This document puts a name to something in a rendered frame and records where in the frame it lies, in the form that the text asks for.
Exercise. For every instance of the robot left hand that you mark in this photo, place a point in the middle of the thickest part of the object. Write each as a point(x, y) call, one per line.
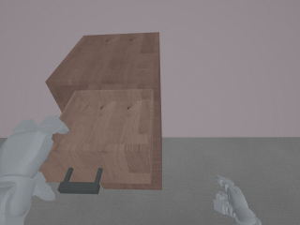
point(24, 152)

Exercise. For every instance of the cabinet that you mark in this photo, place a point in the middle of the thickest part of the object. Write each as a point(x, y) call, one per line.
point(115, 62)

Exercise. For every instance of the handle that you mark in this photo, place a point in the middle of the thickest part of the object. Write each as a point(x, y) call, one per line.
point(67, 187)

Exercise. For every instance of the robot right hand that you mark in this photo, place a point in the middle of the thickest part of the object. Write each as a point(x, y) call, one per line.
point(225, 203)

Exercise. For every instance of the robot left forearm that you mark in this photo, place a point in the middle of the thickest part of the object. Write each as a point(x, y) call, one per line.
point(16, 193)

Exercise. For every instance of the robot right forearm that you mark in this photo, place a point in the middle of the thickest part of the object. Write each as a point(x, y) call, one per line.
point(244, 216)

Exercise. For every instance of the drawer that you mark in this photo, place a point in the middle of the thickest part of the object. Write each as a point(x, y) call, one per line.
point(108, 129)

